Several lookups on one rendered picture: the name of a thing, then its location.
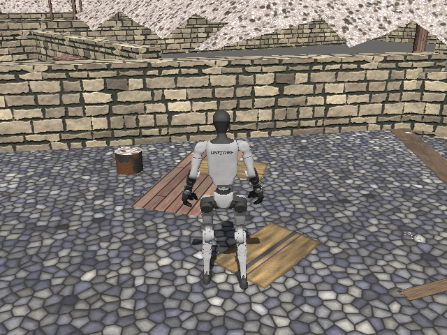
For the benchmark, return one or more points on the robot right thigh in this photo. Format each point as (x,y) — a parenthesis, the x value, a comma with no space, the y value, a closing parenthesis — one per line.
(240,213)

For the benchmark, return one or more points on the robot right forearm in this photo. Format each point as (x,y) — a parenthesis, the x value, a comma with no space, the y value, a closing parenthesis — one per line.
(256,183)

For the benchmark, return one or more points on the right robot upper arm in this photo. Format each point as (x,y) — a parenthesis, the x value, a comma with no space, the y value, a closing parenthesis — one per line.
(244,147)

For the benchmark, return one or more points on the right robot hand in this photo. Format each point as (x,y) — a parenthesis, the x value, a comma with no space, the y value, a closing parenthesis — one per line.
(260,196)

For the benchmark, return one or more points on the left robot hand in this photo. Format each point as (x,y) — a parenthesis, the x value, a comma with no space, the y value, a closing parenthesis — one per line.
(190,197)

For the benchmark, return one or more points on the humanoid robot torso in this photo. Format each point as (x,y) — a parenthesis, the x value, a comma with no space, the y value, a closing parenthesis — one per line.
(222,162)

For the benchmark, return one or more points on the robot left forearm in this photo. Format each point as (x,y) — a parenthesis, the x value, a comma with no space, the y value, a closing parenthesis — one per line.
(189,184)

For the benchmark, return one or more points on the left robot upper arm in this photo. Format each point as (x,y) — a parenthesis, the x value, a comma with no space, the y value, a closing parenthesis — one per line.
(200,148)

